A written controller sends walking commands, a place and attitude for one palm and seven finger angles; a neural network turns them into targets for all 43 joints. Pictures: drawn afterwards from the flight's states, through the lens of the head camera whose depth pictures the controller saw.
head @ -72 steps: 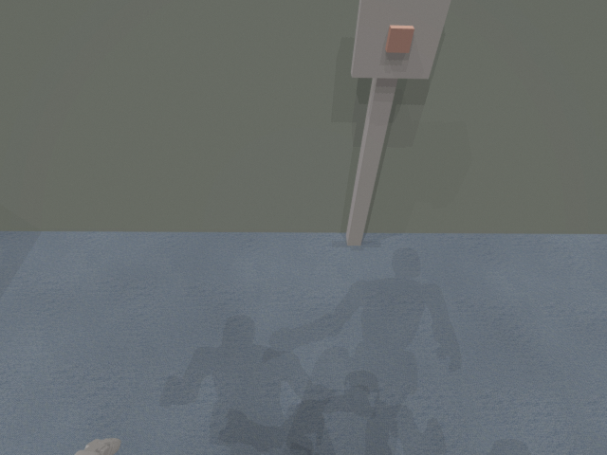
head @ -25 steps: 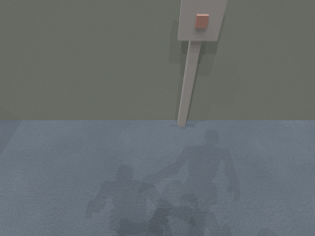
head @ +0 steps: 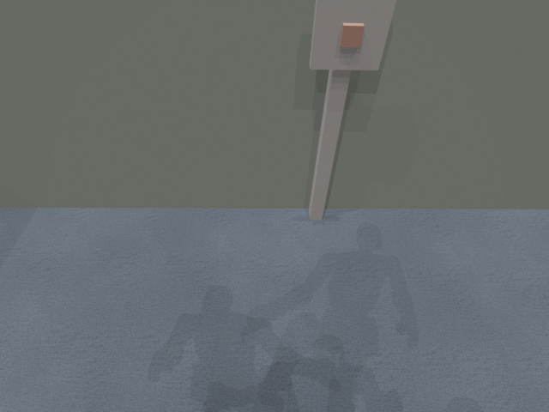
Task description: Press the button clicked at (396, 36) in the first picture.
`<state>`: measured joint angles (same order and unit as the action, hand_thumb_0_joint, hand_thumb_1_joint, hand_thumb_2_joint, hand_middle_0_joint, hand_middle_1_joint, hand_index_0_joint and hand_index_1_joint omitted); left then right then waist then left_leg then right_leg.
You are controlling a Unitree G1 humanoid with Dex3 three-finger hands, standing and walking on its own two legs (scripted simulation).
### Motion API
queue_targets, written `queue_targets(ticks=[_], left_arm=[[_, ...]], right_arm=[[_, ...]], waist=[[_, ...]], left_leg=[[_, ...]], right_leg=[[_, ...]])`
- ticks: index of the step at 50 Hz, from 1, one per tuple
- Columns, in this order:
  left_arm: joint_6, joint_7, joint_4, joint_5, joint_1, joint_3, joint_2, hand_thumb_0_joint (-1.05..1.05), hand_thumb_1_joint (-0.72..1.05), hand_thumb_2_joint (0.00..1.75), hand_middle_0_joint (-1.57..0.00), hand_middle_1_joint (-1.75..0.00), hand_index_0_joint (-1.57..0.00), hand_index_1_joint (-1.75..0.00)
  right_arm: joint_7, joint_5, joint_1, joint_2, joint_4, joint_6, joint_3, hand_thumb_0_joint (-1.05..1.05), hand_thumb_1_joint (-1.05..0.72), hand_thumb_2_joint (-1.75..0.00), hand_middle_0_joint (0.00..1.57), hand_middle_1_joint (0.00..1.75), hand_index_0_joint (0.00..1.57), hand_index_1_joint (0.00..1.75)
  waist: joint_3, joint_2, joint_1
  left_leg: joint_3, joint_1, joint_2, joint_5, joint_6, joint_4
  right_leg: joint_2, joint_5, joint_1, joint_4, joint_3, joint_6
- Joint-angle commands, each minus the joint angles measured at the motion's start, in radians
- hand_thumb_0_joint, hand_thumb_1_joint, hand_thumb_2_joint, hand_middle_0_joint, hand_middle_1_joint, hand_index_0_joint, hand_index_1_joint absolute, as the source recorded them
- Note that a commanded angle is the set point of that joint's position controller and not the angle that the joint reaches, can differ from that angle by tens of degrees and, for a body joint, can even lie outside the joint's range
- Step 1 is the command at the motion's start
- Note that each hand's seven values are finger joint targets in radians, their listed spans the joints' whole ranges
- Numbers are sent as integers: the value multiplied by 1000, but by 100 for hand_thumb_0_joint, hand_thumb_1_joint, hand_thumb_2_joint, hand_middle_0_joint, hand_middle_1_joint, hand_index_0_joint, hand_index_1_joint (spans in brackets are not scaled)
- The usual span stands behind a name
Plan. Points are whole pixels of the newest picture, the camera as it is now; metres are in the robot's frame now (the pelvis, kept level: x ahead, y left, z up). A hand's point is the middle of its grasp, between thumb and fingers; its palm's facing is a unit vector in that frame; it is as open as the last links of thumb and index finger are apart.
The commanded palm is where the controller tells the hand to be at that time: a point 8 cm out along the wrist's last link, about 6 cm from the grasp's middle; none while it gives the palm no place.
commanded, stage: walk to a spot facing it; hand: left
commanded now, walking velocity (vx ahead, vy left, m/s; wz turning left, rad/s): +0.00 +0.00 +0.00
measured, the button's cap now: (351, 34) +1.06 -0.15 +0.10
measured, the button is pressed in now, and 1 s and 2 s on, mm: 0 0 0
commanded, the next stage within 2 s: none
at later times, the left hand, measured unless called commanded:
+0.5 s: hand out of the picture +0.07 +0.19 -0.18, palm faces -0.16 -0.96 -0.25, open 7.4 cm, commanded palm none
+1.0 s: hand out of the picture +0.13 +0.20 -0.18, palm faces -0.37 -0.90 -0.23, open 7.4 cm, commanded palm none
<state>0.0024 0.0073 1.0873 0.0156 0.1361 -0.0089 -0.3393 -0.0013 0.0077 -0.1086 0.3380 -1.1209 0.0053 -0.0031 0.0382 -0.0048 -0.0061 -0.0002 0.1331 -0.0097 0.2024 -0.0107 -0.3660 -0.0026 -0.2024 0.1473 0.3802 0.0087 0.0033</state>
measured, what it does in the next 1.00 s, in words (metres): steps on the spot, turning right: left foot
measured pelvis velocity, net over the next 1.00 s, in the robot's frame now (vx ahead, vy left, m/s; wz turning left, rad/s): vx -0.02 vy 0.03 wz -0.46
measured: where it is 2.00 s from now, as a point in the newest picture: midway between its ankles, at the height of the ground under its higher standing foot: outside the picture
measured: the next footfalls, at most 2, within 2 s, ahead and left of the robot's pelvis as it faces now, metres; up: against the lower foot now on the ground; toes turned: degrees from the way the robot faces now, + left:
left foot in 0.94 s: +0.05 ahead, +0.13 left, +0.00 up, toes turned -24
right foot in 1.38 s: -0.03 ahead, -0.17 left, +0.00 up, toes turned -50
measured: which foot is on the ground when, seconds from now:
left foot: down 0.00-0.52, up 0.54-0.92, down 0.94-1.00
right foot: down 0.00-0.94, up 0.96-1.00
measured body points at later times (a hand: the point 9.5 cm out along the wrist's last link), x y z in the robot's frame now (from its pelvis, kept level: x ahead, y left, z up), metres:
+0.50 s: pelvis -0.02 -0.01 -0.02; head +0.02 -0.02 +0.42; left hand +0.08 +0.24 -0.16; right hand +0.02 -0.27 -0.17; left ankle +0.00 +0.13 -0.75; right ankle -0.02 -0.10 -0.73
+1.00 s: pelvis -0.02 +0.03 -0.01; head +0.02 +0.04 +0.43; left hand +0.15 +0.25 -0.17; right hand -0.03 -0.25 -0.13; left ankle +0.01 +0.14 -0.75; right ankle -0.04 -0.10 -0.72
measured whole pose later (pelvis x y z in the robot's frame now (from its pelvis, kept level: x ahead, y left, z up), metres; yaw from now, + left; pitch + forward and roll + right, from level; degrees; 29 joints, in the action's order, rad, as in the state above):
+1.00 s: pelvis -0.02 +0.03 -0.01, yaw -26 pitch +1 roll +0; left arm -0.08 0.01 0.90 0.03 0.21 0.09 -0.28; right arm -0.03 0.01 -0.14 0.21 -0.88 -0.01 0.03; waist 0.05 -0.06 -0.03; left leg -0.04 0.25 -0.03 0.31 0.00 -0.54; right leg -0.10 -0.39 0.48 0.81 0.13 -0.03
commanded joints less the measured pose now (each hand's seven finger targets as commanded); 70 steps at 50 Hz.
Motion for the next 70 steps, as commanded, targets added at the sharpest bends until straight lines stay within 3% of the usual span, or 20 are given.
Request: queue_targets(ticks=[1,15,21,24,25,26,28,33,41,44,45,47,48,52,63,66,67,68,69,70], left_arm=[[26,-19,-64,-5,-44,42,-208,0,90,90,-20,-30,-20,-30],[-39,-16,-162,3,37,59,-108,0,90,90,-20,-30,-20,-30],[-52,0,-232,3,58,78,-32,0,90,90,-20,-30,-20,-30],[-43,9,-220,6,170,91,-5,0,90,90,-20,-30,-20,-30],[-32,7,-203,9,238,100,-35,0,90,90,-20,-30,-20,-30],[-11,-10,-210,23,251,120,-153,0,90,90,-20,-30,-20,-30],[-22,-26,-236,6,214,119,-141,0,90,90,-20,-30,-20,-30],[-16,-26,-257,8,111,110,-77,0,90,90,-20,-30,-20,-30],[-31,-20,-248,12,132,128,-98,0,90,90,-20,-30,-20,-30],[-40,-20,-262,9,72,127,-98,0,90,90,-20,-30,-20,-30],[-42,-18,-272,4,52,123,-82,0,90,90,-20,-30,-20,-30],[-43,2,-314,0,43,109,7,0,90,90,-20,-30,-20,-30],[-47,0,-315,11,37,122,-26,0,90,90,-20,-30,-20,-30],[-53,42,-275,18,59,121,-3,0,90,90,-20,-30,-20,-30],[-30,67,-323,15,-140,92,58,0,90,90,-20,-30,-20,-30],[-12,63,-307,16,-109,94,61,0,90,90,-20,-30,-20,-30],[-3,59,-273,17,-1,101,41,0,90,90,-20,-30,-20,-30],[11,47,-219,19,156,115,-37,0,90,90,-20,-30,-20,-30],[24,27,-178,15,318,152,-182,0,90,90,-20,-30,-20,-30],[15,10,-158,-12,375,159,-232,0,90,90,-20,-30,-20,-30]], right_arm=[[-11,0,53,207,65,28,37,0,-90,-90,20,30,20,30],[-29,4,-54,95,153,-16,60,0,-90,-90,20,30,20,30],[-31,10,-26,115,217,-2,89,0,-90,-90,20,30,20,30],[-30,16,33,107,242,-7,99,0,-90,-90,20,30,20,30],[-25,11,33,89,246,-16,96,0,-90,-90,20,30,20,30],[-18,4,-13,-7,278,-22,82,0,-90,-90,20,30,20,30],[-23,0,43,5,300,-27,84,0,-90,-90,20,30,20,30],[-21,5,-11,-15,257,-23,80,0,-90,-90,20,30,20,30],[-32,-8,-6,-29,287,-14,74,0,-90,-90,20,30,20,30],[-40,-13,-102,-23,273,-5,74,0,-90,-90,20,30,20,30],[-45,-12,-149,-7,259,3,77,0,-90,-90,20,30,20,30],[-44,6,-144,137,286,7,101,0,-90,-90,20,30,20,30],[-41,8,-95,137,306,2,98,0,-90,-90,20,30,20,30],[-36,19,-48,47,308,19,72,0,-90,-90,20,30,20,30],[-19,27,-281,72,197,42,92,0,-90,-90,20,30,20,30],[-14,30,-285,85,184,41,95,0,-90,-90,20,30,20,30],[-12,24,-266,89,187,41,95,0,-90,-90,20,30,20,30],[0,13,-261,65,197,42,86,0,-90,-90,20,30,20,30],[11,1,-222,-18,253,44,60,0,-90,-90,20,30,20,30],[1,6,-104,3,304,44,61,0,-90,-90,20,30,20,30]], waist=[[-67,5,4],[-51,-17,24],[-50,216,9],[-54,136,-59],[-61,20,-88],[-51,-363,-68],[-43,-187,-60],[-94,-101,-13],[-137,-157,-34],[-152,-151,17],[-161,-130,42],[-88,299,42],[-62,258,33],[-3,171,-8],[34,188,78],[5,167,54],[-48,129,-9],[-141,1,-81],[-238,-306,-151],[-220,-284,-175]], left_leg=[[90,-14,-110,-126,37,56],[-5,17,-140,-27,21,-102],[108,63,-394,-271,192,9],[-41,151,-320,-244,104,-186],[-120,221,-241,-100,34,-384],[-176,469,-60,326,-49,-678],[20,457,-55,348,-36,-825],[5,369,-61,204,-53,-691],[0,273,-11,239,-40,-393],[-6,108,3,148,-26,-164],[1,-34,-23,75,-15,-50],[382,-125,-421,21,122,148],[406,13,-500,25,188,143],[85,30,-278,118,124,125],[-80,-97,-357,3,124,116],[-150,-68,-352,-123,87,3],[-203,-22,-320,-221,56,-160],[-276,171,-282,-237,5,-400],[-291,518,-142,338,-55,-714],[-126,652,-119,433,-44,-870]], right_leg=[[124,137,-5,-61,107,27],[86,207,179,99,197,36],[14,-324,277,586,15,-23],[34,-169,101,346,-33,-16],[58,21,12,156,10,-8],[309,277,-56,-36,458,81],[343,134,73,-109,557,215],[215,240,54,-31,363,180],[179,316,3,-6,439,182],[148,297,90,37,453,132],[102,223,198,81,416,90],[-108,-336,522,462,107,-30],[-41,-352,498,654,105,-54],[6,-159,501,818,19,-69],[72,-166,411,378,-113,-50],[23,-165,238,229,-162,-16],[-7,-103,71,130,-180,8],[38,-72,-250,78,-110,55],[344,-112,-505,-11,343,175],[450,-26,-454,-88,565,243]])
